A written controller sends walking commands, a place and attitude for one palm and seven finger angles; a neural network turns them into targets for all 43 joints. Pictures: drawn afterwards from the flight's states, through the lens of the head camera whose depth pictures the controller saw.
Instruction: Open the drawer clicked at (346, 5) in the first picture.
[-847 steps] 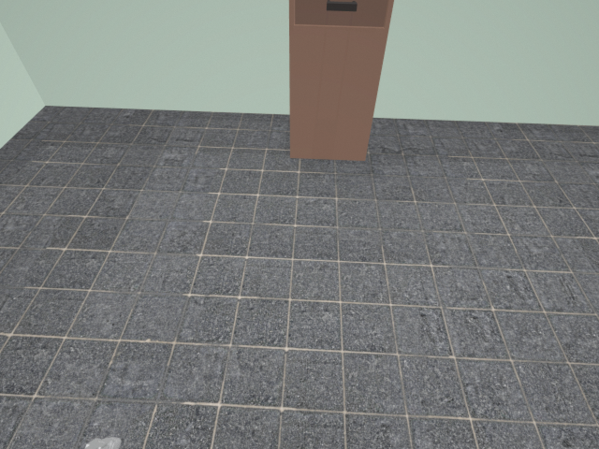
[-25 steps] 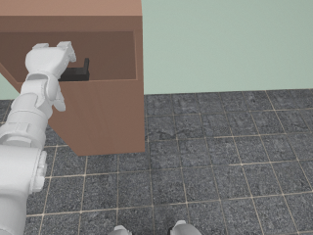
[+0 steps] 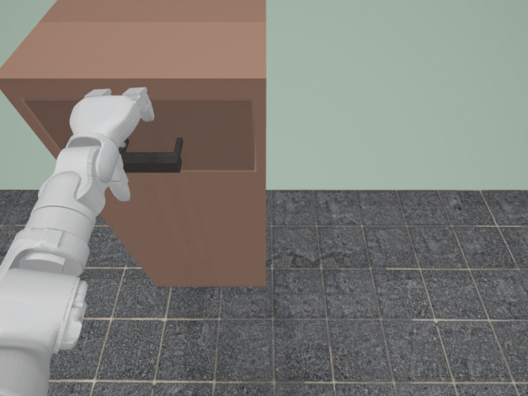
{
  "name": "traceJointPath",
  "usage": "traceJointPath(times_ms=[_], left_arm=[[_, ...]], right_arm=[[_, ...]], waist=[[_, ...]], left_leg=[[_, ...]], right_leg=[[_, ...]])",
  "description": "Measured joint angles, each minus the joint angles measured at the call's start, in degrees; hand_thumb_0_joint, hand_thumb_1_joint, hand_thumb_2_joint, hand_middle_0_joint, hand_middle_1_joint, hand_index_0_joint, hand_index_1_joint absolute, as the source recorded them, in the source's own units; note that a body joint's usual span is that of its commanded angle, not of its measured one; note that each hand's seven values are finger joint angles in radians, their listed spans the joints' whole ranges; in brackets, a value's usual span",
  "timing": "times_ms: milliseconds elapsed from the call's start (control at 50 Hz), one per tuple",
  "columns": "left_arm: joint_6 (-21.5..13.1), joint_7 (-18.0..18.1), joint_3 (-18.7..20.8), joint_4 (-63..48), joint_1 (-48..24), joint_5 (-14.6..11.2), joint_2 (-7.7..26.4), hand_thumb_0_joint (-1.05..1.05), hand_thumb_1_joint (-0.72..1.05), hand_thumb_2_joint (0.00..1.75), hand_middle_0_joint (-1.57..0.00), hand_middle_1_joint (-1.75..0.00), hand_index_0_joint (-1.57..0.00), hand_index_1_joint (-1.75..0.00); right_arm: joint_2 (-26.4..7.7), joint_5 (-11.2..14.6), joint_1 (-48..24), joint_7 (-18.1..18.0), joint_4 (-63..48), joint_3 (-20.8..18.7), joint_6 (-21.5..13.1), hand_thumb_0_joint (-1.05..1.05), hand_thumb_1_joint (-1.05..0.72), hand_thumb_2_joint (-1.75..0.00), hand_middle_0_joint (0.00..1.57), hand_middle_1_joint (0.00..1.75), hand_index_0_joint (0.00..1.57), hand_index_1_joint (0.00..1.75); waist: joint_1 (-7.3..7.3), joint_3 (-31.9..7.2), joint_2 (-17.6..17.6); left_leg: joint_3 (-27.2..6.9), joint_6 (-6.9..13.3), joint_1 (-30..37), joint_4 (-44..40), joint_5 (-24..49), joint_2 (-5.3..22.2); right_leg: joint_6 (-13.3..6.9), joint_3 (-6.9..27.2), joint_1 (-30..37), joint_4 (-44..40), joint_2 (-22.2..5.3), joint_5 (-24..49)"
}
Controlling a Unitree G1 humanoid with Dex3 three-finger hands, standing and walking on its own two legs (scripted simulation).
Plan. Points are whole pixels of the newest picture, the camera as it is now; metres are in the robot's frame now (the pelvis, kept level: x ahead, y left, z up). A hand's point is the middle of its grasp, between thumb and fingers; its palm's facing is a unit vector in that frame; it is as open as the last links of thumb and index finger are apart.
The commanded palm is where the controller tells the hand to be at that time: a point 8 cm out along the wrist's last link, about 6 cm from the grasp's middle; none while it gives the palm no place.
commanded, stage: lift the fingers back up to retry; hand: left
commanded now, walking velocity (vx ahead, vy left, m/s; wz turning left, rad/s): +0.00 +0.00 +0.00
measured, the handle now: (149, 152) +0.52 +0.20 +0.04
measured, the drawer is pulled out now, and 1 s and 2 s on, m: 0.00 0.00 0.00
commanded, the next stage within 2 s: re-aim the fingers above the handle in 0.04 s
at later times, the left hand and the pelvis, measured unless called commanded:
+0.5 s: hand (125, 148) +0.48 +0.22 +0.10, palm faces -0.06 -0.04 -1.00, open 13.8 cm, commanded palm +0.46 +0.23 +0.16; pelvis +0.00 -0.01 +0.00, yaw +0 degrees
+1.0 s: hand (128, 147) +0.48 +0.21 +0.10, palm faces -0.02 -0.04 -1.00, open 13.8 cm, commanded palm +0.46 +0.22 +0.16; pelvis -0.01 +0.00 +0.00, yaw +0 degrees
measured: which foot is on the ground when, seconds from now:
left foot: down 0.00-1.00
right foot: down 0.00-1.00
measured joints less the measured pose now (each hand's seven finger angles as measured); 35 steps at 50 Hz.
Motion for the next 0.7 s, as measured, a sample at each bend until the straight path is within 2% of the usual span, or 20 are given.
traceJointPath(times_ms=[100,220,340,440,520,620,700], left_arm=[[-1.4,-1.0,0.1,-0.3,1.2,0.1,0.2,0.00,-0.49,0.30,-0.32,-1.20,-0.33,-1.20],[-3.4,0.0,0.3,-0.8,1.4,0.2,0.8,0.00,-0.49,0.30,-0.32,-1.20,-0.32,-1.20],[-2.6,1.2,0.8,0.6,0.2,0.4,1.4,-0.01,-0.49,0.30,-0.32,-1.20,-0.32,-1.20],[-1.8,0.3,0.9,1.1,0.1,0.3,1.8,-0.01,-0.49,0.30,-0.32,-1.20,-0.32,-1.20],[-2.9,-0.4,1.4,0.7,0.7,0.0,1.8,-0.01,-0.49,0.30,-0.32,-1.20,-0.32,-1.20],[-4.1,0.4,2.6,0.6,1.4,0.5,2.0,0.00,-0.49,0.30,-0.32,-1.20,-0.32,-1.20],[-3.4,1.5,3.0,1.7,1.0,1.1,2.5,0.00,-0.49,0.30,-0.32,-1.20,-0.32,-1.20]], right_arm=[[0.0,0.1,-1.3,-0.3,-0.8,0.3,0.3,0.00,-0.90,-0.90,0.20,0.30,0.20,0.30],[-0.2,-0.2,-1.7,-0.7,-0.6,-0.1,-0.2,0.00,-0.90,-0.90,0.20,0.30,0.20,0.30],[-0.7,-0.3,-1.1,-0.7,0.4,-0.4,-0.1,0.00,-0.90,-0.90,0.20,0.30,0.20,0.30],[-1.0,-0.2,0.0,-0.7,0.8,-0.7,0.2,0.00,-0.90,-0.90,0.20,0.30,0.20,0.30],[-1.0,-0.1,0.6,-1.0,1.0,-0.7,0.5,0.00,-0.90,-0.90,0.20,0.30,0.20,0.30],[-0.7,-0.1,1.0,-1.1,1.1,-0.5,0.4,0.00,-0.90,-0.90,0.20,0.30,0.20,0.30],[-0.4,0.0,1.2,-1.1,1.0,-0.5,-0.1,0.01,-0.90,-0.90,0.20,0.30,0.20,0.30]], waist=[[0.39,0.5,-0.2],[0.49,0.9,-0.6],[0.00,0.8,-0.7],[-0.44,0.7,-0.5],[-0.74,0.8,-0.4],[-1.01,0.8,-0.4],[-1.08,0.9,-0.4]], left_leg=[[-0.3,-0.3,0.7,-0.6,0.3,0.0],[-0.9,-0.7,0.0,-0.4,0.4,0.1],[-1.2,-1.0,-0.5,-0.2,0.4,0.3],[-0.9,-1.0,-0.2,-0.7,0.6,0.4],[-0.6,-0.9,0.3,-1.1,0.7,0.4],[-0.1,-0.8,0.3,-1.1,0.8,0.5],[0.1,-0.6,-0.1,-0.8,0.8,0.5]], right_leg=[[-0.3,-0.3,0.5,-0.1,0.1,-0.2],[-0.7,-0.9,0.0,0.4,0.2,-0.4],[-1.0,-1.1,-0.5,0.5,0.3,-0.5],[-1.0,-0.9,-0.3,0.1,0.5,-0.2],[-0.9,-0.5,0.0,-0.2,0.5,0.1],[-0.8,0.0,-0.2,-0.2,0.6,0.3],[-0.7,0.2,-0.7,0.1,0.5,0.4]])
